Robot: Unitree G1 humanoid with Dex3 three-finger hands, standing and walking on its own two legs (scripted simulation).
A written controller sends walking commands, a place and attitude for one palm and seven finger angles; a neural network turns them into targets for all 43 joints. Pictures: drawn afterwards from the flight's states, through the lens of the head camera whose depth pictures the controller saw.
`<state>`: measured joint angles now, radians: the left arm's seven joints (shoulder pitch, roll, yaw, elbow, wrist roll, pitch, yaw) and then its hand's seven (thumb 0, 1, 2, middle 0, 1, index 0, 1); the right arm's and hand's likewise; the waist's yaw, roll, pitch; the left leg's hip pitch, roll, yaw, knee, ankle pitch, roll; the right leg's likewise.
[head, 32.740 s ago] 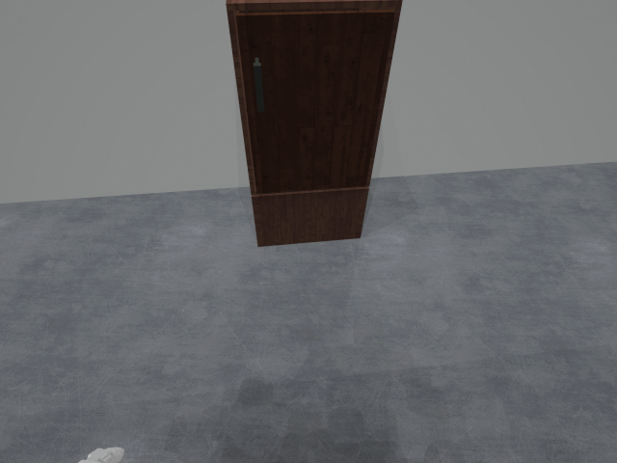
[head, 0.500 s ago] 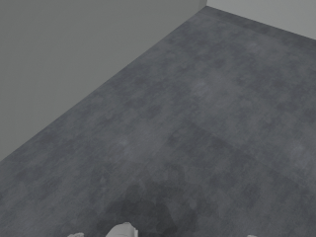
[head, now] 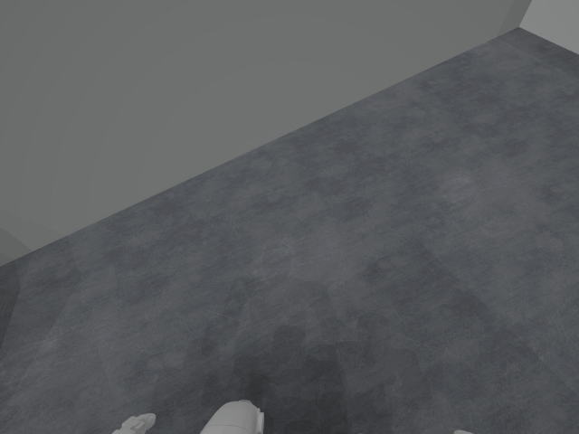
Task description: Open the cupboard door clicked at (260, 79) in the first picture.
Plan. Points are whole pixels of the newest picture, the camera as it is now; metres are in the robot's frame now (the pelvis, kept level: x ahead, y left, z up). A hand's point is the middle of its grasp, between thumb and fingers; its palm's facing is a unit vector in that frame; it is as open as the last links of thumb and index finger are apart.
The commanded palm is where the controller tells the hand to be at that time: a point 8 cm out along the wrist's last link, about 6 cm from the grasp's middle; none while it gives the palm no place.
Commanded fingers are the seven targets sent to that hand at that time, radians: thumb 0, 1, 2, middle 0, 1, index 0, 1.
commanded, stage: turn to face it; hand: left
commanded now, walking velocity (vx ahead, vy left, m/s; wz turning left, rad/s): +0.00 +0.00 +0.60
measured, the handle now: out of the picture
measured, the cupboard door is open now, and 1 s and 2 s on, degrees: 46 46 46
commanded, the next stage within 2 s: none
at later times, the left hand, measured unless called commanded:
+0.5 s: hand out of the picture +0.07 +0.21 -0.15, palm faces +0.30 -0.90 -0.30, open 7.4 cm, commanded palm none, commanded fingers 0.00 0.90 0.90 -0.20 -0.30 -0.20 -0.30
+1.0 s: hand out of the picture -0.02 +0.21 -0.17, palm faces +0.61 -0.76 -0.23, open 7.4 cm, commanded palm none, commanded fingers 0.00 0.90 0.90 -0.20 -0.30 -0.20 -0.30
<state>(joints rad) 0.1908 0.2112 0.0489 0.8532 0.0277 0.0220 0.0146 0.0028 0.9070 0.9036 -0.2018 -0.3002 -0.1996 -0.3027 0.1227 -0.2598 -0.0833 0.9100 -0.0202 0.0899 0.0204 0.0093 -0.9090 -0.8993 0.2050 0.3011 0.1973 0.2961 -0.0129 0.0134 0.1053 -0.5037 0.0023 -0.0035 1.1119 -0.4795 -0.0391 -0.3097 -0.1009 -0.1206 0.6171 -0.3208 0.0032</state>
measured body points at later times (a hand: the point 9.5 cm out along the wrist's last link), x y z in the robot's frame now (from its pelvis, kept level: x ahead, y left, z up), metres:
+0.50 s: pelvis +0.03 -0.03 -0.01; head +0.09 -0.03 +0.44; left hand +0.06 +0.26 -0.13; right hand +0.17 -0.26 -0.16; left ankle -0.02 +0.11 -0.72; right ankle +0.06 -0.14 -0.73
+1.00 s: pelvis +0.04 -0.02 +0.01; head +0.07 +0.04 +0.45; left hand -0.06 +0.25 -0.15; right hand +0.27 -0.16 -0.12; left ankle -0.02 +0.07 -0.73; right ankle +0.10 -0.16 -0.66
